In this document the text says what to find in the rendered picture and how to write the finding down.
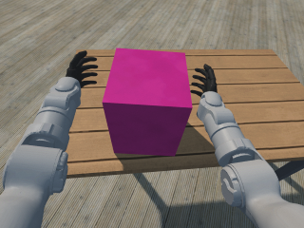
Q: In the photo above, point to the right robot upper arm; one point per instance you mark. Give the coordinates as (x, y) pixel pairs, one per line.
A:
(252, 187)

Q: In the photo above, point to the robot right hand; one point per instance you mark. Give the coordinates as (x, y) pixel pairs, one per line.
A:
(209, 80)

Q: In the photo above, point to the robot left forearm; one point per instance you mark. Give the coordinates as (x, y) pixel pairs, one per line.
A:
(53, 120)

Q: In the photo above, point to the table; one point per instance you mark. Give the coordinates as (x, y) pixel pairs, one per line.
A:
(266, 99)

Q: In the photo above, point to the robot left hand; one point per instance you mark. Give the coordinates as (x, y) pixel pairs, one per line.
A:
(76, 68)

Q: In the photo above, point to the left robot upper arm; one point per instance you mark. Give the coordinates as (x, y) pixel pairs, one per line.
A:
(34, 174)

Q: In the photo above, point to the robot right forearm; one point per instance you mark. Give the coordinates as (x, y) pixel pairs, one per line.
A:
(224, 132)

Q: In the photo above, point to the carton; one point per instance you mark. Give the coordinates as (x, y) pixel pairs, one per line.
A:
(147, 101)

